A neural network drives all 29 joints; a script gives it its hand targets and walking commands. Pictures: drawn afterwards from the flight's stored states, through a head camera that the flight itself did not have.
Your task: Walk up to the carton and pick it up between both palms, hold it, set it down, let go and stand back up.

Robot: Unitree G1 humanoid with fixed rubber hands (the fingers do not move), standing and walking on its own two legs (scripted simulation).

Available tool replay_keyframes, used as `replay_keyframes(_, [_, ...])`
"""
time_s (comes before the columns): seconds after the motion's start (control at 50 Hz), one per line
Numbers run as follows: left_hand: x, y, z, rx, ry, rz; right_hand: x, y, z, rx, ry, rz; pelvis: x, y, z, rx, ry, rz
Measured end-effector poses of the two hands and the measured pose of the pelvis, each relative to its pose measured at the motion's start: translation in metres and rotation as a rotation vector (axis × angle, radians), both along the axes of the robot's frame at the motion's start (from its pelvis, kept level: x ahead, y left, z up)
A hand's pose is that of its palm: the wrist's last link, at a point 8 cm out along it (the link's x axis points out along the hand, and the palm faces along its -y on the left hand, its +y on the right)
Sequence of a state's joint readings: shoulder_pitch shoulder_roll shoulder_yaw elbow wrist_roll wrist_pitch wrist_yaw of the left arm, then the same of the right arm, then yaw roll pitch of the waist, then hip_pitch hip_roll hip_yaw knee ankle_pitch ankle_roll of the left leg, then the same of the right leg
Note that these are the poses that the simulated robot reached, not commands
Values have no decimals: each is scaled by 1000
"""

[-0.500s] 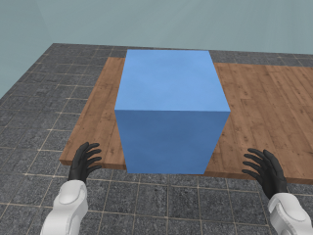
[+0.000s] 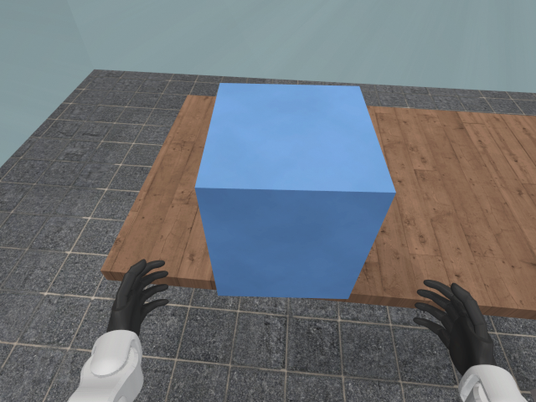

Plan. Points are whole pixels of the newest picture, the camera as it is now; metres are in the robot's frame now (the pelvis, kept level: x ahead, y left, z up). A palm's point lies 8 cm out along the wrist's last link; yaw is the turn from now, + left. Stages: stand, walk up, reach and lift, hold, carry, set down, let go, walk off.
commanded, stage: set down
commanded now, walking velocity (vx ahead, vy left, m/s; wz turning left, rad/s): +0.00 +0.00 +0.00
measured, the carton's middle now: (286, 194) +0.45 +0.00 +0.07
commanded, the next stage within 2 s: let go in 1.08 s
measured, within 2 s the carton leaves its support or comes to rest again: neither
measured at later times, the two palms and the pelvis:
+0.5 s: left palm (118, 342) +0.21 +0.22 +0.03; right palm (461, 365) +0.20 -0.22 +0.03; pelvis +0.00 +0.00 +0.00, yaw +0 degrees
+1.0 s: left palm (122, 358) +0.20 +0.23 -0.02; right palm (443, 374) +0.20 -0.22 -0.01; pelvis +0.02 +0.00 +0.00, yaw +0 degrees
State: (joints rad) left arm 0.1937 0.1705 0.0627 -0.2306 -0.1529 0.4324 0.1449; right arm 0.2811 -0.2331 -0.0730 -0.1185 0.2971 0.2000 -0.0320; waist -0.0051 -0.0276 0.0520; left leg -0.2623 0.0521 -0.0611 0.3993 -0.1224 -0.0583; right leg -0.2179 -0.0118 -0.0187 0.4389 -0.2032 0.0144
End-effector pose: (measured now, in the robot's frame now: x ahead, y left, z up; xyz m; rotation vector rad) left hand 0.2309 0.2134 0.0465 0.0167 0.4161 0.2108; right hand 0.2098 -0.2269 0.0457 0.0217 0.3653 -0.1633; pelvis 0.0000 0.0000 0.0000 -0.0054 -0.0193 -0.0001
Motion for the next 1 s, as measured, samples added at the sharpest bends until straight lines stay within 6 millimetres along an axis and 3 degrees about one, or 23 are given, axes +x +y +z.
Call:
replay_keyframes(0.42, [-20, 12, -15, 38, 69, -15, -11, 5, -17, -1, 84, -31, 4, 0, 0, 1, 5, 0])
replay_keyframes(0.8, [-21, 13, -35, 29, 134, -53, -8, 15, -31, -2, 137, -20, 9, -1, 0, 2, 12, 0])
replay_keyframes(1.0, [-27, 19, -64, 21, 232, -48, -13, 11, -61, -29, 233, -12, 17, -2, 1, 3, 24, 0])
